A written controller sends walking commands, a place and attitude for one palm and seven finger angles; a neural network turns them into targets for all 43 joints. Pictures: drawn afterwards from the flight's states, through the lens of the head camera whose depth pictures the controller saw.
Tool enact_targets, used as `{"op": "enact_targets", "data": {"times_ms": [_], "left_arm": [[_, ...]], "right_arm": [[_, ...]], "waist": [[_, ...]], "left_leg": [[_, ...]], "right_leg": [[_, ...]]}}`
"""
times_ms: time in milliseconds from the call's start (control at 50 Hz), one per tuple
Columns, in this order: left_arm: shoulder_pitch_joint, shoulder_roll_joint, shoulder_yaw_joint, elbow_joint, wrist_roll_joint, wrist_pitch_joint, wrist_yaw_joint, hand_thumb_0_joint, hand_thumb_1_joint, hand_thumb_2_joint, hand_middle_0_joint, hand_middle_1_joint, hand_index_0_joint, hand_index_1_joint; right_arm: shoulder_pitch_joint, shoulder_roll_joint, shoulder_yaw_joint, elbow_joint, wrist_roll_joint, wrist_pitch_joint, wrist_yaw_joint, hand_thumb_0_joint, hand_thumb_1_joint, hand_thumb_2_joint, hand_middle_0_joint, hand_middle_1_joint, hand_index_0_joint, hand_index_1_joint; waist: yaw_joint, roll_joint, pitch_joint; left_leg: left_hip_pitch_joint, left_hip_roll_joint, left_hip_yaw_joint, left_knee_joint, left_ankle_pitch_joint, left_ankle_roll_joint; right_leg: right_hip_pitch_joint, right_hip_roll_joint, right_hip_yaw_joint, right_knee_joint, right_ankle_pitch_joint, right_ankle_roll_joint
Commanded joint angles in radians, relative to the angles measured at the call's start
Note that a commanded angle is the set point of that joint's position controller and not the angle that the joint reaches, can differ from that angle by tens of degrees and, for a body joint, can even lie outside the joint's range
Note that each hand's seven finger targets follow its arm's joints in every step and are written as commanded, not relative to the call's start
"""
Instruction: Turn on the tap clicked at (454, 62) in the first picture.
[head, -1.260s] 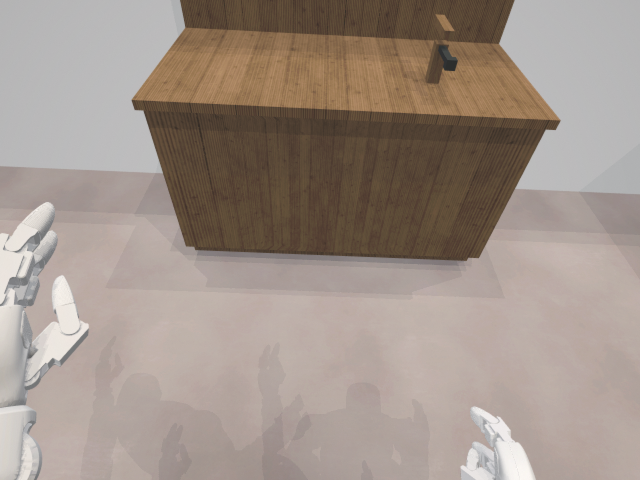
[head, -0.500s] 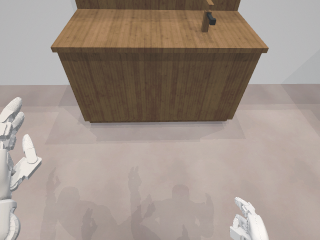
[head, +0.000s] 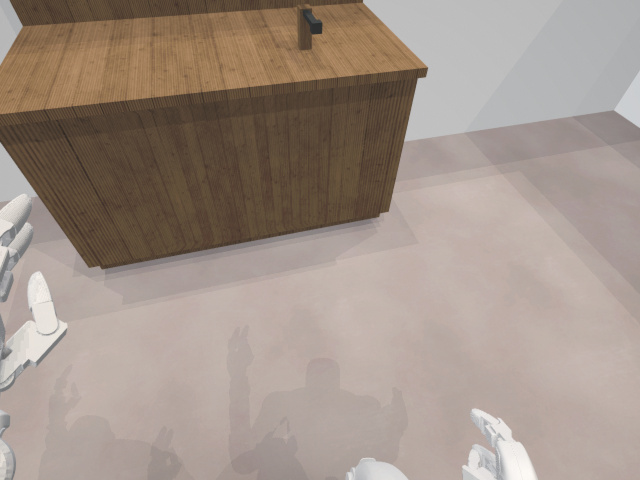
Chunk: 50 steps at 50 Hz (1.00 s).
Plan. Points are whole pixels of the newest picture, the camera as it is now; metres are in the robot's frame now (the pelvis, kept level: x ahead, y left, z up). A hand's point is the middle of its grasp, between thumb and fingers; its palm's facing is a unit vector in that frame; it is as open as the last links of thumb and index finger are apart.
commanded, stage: walk to a spot facing it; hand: left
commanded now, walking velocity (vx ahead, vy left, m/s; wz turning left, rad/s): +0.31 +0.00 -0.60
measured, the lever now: (316, 27) +1.18 +0.11 +0.07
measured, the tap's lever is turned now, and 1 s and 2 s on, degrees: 0 0 0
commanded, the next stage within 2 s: turn to face it in 1.36 s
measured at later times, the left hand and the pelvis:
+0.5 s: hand (242, 213) +0.33 +0.11 +0.20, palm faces +0.12 -0.87 -0.47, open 7.4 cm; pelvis +0.08 -0.05 +0.00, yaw -15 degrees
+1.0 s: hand (348, 138) +0.49 +0.01 +0.19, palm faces +0.07 -0.88 -0.47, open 7.4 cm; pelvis +0.20 -0.12 +0.00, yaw -22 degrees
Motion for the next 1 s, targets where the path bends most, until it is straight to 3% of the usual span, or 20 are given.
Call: {"op": "enact_targets", "data": {"times_ms": [0,100,140,160,180,200,240,340,460,480,500,520,560,600,740,800,820,860,900,980], "left_arm": [[-0.168,0.095,0.007,-0.217,0.019,-0.086,0.014,0.0,0.9,0.9,-0.2,-0.3,-0.2,-0.3],[-0.235,0.137,0.038,-0.1,0.026,-0.087,0.008,0.0,0.9,0.9,-0.2,-0.3,-0.2,-0.3],[-0.21,0.158,0.061,-0.086,0.019,-0.075,0.008,0.0,0.9,0.9,-0.2,-0.3,-0.2,-0.3],[-0.206,0.166,0.066,-0.097,0.02,-0.068,0.008,0.0,0.9,0.9,-0.2,-0.3,-0.2,-0.3],[-0.211,0.205,0.095,-0.117,0.024,-0.069,0.012,0.0,0.9,0.9,-0.2,-0.3,-0.2,-0.3],[-0.162,0.258,0.166,-0.134,0.006,-0.074,0.027,0.0,0.9,0.9,-0.2,-0.3,-0.2,-0.3],[-0.039,0.215,0.157,-0.164,-0.002,-0.078,0.028,0.0,0.9,0.9,-0.2,-0.3,-0.2,-0.3],[-0.005,0.273,0.226,-0.469,-0.01,-0.123,0.034,0.0,0.9,0.9,-0.2,-0.3,-0.2,-0.3],[0.017,0.182,0.164,-0.245,-0.012,-0.099,0.059,0.0,0.9,0.9,-0.2,-0.3,-0.2,-0.3],[-0.017,0.16,0.142,-0.213,-0.008,-0.103,0.056,0.0,0.9,0.9,-0.2,-0.3,-0.2,-0.3],[-0.042,0.138,0.133,-0.186,-0.007,-0.106,0.056,0.0,0.9,0.9,-0.2,-0.3,-0.2,-0.3],[-0.075,0.125,0.099,-0.135,0.001,-0.104,0.05,0.0,0.9,0.9,-0.2,-0.3,-0.2,-0.3],[-0.169,0.16,0.093,-0.072,0.021,-0.099,0.035,0.0,0.9,0.9,-0.2,-0.3,-0.2,-0.3],[-0.192,0.101,0.016,-0.09,0.025,-0.085,0.021,0.0,0.9,0.9,-0.2,-0.3,-0.2,-0.3],[-0.141,0.165,0.065,-0.279,0.026,-0.049,0.036,0.0,0.9,0.9,-0.2,-0.3,-0.2,-0.3],[-0.125,0.196,0.115,-0.259,0.02,-0.041,0.047,0.0,0.9,0.9,-0.2,-0.3,-0.2,-0.3],[-0.102,0.195,0.118,-0.224,0.016,-0.032,0.047,0.0,0.9,0.9,-0.2,-0.3,-0.2,-0.3],[-0.115,0.248,0.172,-0.207,0.007,-0.024,0.057,0.0,0.9,0.9,-0.2,-0.3,-0.2,-0.3],[-0.082,0.203,0.151,-0.162,-0.008,-0.029,0.044,0.0,0.9,0.9,-0.2,-0.3,-0.2,-0.3],[-0.002,0.163,0.126,-0.163,-0.005,-0.056,0.03,0.0,0.9,0.9,-0.2,-0.3,-0.2,-0.3]], "right_arm": [[-0.082,-0.134,-0.042,-0.129,0.004,-0.081,0.0,0.0,-0.9,-0.9,0.2,0.3,0.2,0.3],[-0.051,-0.142,-0.047,-0.126,-0.015,-0.106,-0.009,0.0,-0.9,-0.9,0.2,0.3,0.2,0.3],[-0.05,-0.135,-0.046,-0.13,-0.011,-0.108,-0.009,0.0,-0.9,-0.9,0.2,0.3,0.2,0.3],[-0.044,-0.127,-0.048,-0.128,-0.002,-0.11,0.0,0.0,-0.9,-0.9,0.2,0.3,0.2,0.3],[-0.055,-0.099,-0.049,-0.138,0.005,-0.11,0.005,0.0,-0.9,-0.9,0.2,0.3,0.2,0.3],[-0.103,-0.108,-0.047,-0.159,-0.001,-0.111,0.002,0.0,-0.9,-0.9,0.2,0.3,0.2,0.3],[-0.099,-0.11,-0.047,-0.142,-0.004,-0.085,0.019,0.0,-0.9,-0.9,0.2,0.3,0.2,0.3],[-0.137,-0.112,-0.031,-0.144,0.0,-0.044,0.017,0.0,-0.9,-0.9,0.2,0.3,0.2,0.3],[-0.058,-0.117,-0.038,-0.116,-0.011,-0.075,-0.044,0.0,-0.9,-0.9,0.2,0.3,0.2,0.3],[-0.036,-0.142,-0.049,-0.117,-0.012,-0.074,-0.057,0.0,-0.9,-0.9,0.2,0.3,0.2,0.3],[-0.042,-0.17,-0.059,-0.122,-0.013,-0.069,-0.062,0.0,-0.9,-0.9,0.2,0.3,0.2,0.3],[-0.062,-0.156,-0.047,-0.13,-0.005,-0.071,-0.058,0.0,-0.9,-0.9,0.2,0.3,0.2,0.3],[-0.064,-0.129,-0.031,-0.106,-0.013,-0.088,-0.052,0.0,-0.9,-0.9,0.2,0.3,0.2,0.3],[-0.055,-0.136,-0.041,-0.099,-0.008,-0.092,-0.046,0.0,-0.9,-0.9,0.2,0.3,0.2,0.3],[-0.063,-0.121,-0.025,-0.121,-0.023,-0.113,-0.038,0.0,-0.9,-0.9,0.2,0.3,0.2,0.3],[-0.079,-0.105,-0.023,-0.119,-0.019,-0.1,-0.035,0.0,-0.9,-0.9,0.2,0.3,0.2,0.3],[-0.079,-0.091,-0.022,-0.12,-0.014,-0.09,-0.036,0.0,-0.9,-0.9,0.2,0.3,0.2,0.3],[-0.122,-0.07,-0.017,-0.138,-0.005,-0.082,-0.031,0.0,-0.9,-0.9,0.2,0.3,0.2,0.3],[-0.092,-0.096,-0.035,-0.108,-0.004,-0.083,-0.02,0.0,-0.9,-0.9,0.2,0.3,0.2,0.3],[-0.111,-0.103,-0.02,-0.092,0.0,-0.024,-0.017,0.0,-0.9,-0.9,0.2,0.3,0.2,0.3]], "waist": [[-0.024,0.24,0.068],[-0.025,0.273,0.05],[-0.005,0.244,-0.033],[0.008,0.112,-0.088],[0.006,-0.184,-0.134],[0.013,-0.324,-0.174],[-0.005,-0.08,-0.183],[-0.037,-0.05,-0.144],[-0.041,0.06,-0.149],[-0.053,0.164,-0.128],[-0.051,0.373,-0.087],[-0.059,0.417,-0.02],[-0.065,0.291,0.083],[-0.049,0.212,0.08],[-0.035,0.295,-0.026],[-0.017,0.21,-0.1],[-0.013,0.11,-0.133],[0.0,-0.27,-0.15],[-0.02,-0.132,-0.134],[-0.036,-0.041,-0.068]], "left_leg": [[-0.009,0.351,-0.136,-0.299,-0.065,0.172],[-0.01,0.296,0.041,-0.183,0.16,0.096],[-0.054,0.254,0.102,0.089,0.248,0.076],[-0.145,0.191,0.129,0.336,0.25,0.056],[-0.377,0.076,0.119,0.651,-0.078,0.019],[-0.561,0.008,-0.026,0.853,-0.293,-0.007],[-0.553,0.101,-0.171,0.849,-0.212,-0.014],[-0.343,0.145,-0.158,0.486,-0.122,-0.016],[0.117,0.021,0.028,-0.059,0.055,0.003],[0.156,0.084,-0.085,-0.148,-0.068,0.035],[0.202,0.258,-0.37,-0.272,-0.264,0.11],[0.095,0.396,-0.577,-0.396,-0.406,0.187],[-0.06,0.393,-0.545,-0.428,-0.447,0.211],[-0.032,0.338,-0.352,-0.364,-0.287,0.19],[0.021,0.275,-0.084,-0.292,0.0,0.134],[-0.008,0.239,0.004,-0.072,0.094,0.093],[-0.089,0.196,0.052,0.104,0.108,0.076],[-0.512,0.001,0.038,0.614,-0.231,0.012],[-0.557,0.07,-0.132,0.742,-0.13,0.001],[-0.569,0.101,-0.117,0.678,-0.001,-0.023]], "right_leg": [[-0.118,-0.146,-0.081,0.105,-0.012,0.016],[0.182,-0.078,-0.259,-0.312,-0.002,0.018],[0.393,-0.024,-0.306,-0.477,0.054,-0.004],[0.537,-0.053,-0.225,-0.56,0.111,-0.041],[0.688,-0.254,0.177,-0.626,0.273,-0.16],[0.707,-0.434,0.54,-0.699,0.443,-0.251],[0.645,-0.451,0.489,-0.717,0.185,-0.28],[0.364,-0.376,0.195,-0.734,0.194,-0.249],[0.23,-0.198,0.05,-0.608,-0.05,-0.138],[0.168,-0.15,0.017,-0.479,-0.111,-0.104],[0.015,-0.056,-0.066,-0.27,-0.188,-0.06],[-0.02,-0.039,-0.118,-0.046,-0.204,-0.039],[-0.041,-0.122,-0.067,0.077,-0.091,-0.034],[-0.036,-0.142,-0.101,0.038,-0.051,-0.024],[0.214,-0.112,-0.239,-0.373,0.018,-0.009],[0.424,-0.076,-0.274,-0.563,0.101,-0.022],[0.523,-0.127,-0.181,-0.611,0.1,-0.059],[0.73,-0.461,0.468,-0.779,0.219,-0.257],[0.685,-0.475,0.439,-0.792,0.139,-0.268],[0.589,-0.4,0.126,-0.779,0.352,-0.226]]}}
